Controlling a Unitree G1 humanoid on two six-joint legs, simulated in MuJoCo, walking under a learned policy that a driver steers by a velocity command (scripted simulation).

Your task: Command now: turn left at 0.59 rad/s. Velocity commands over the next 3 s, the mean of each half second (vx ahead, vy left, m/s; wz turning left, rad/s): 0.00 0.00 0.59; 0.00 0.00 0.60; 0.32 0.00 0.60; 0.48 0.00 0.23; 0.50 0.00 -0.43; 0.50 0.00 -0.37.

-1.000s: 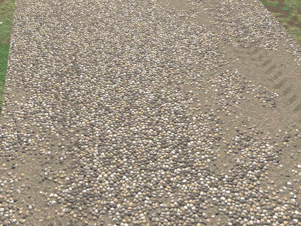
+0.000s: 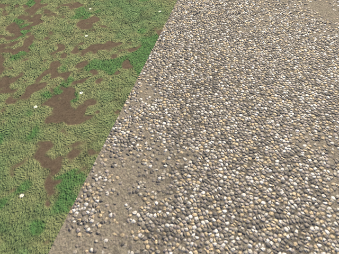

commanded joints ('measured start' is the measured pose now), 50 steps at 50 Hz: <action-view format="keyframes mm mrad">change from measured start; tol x16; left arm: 1 77 164 45 -36 0 -8 0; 50 -8 158 32 -134 4 2 -11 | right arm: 1 -43 -53 -1 -78 7 1 11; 13 -13 -42 19 -129 6 -23 4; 15 48 -277 -32 -147 7 -46 -11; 50 36 -109 -9 -119 6 -9 15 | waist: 1 43 -207 -50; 12 4 -227 -82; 15 -19 236 -84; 18 -3 46 -9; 40 55 55 -70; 42 -16 -275 -98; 50 15 -208 -47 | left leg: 1 -130 18 40 -56 -26 -22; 12 261 34 167 -583 49 77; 14 512 218 -144 -842 285 133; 15 518 476 -474 -802 745 296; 21 408 226 -191 -789 650 270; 30 422 227 -347 -780 459 295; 38 345 189 -472 -707 593 254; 40 260 129 -462 -661 480 180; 43 -11 -98 -70 -178 -214 53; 50 -62 1 8 36 15 6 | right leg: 1 231 -252 150 -42 569 -155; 12 68 -298 18 105 455 -97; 13 -4 -277 -24 195 340 -42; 15 -440 -11 -91 584 -439 84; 21 -373 -45 66 705 -145 94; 33 -344 8 102 449 -172 87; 40 16 46 111 -8 -28 45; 43 68 -411 540 -144 140 -166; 48 31 -218 193 -98 341 -130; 50 111 -223 192 -138 83 -130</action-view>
